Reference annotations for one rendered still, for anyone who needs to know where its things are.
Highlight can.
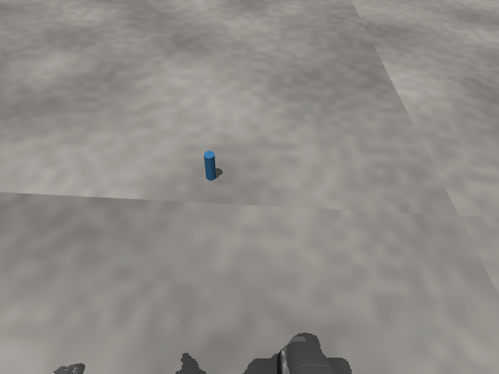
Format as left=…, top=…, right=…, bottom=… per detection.
left=204, top=151, right=216, bottom=181

